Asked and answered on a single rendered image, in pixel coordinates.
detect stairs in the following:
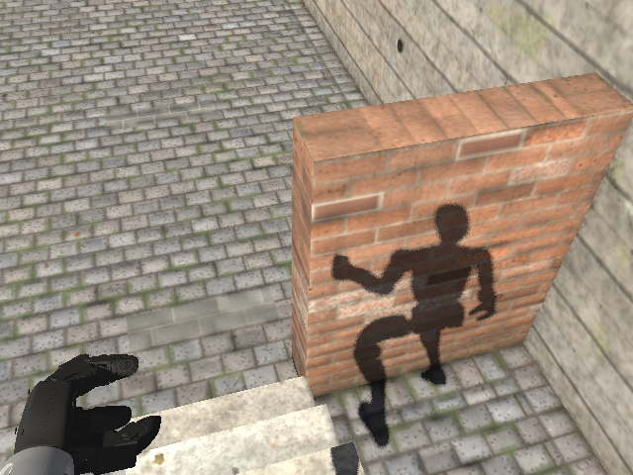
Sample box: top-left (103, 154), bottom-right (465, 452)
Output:
top-left (126, 375), bottom-right (365, 475)

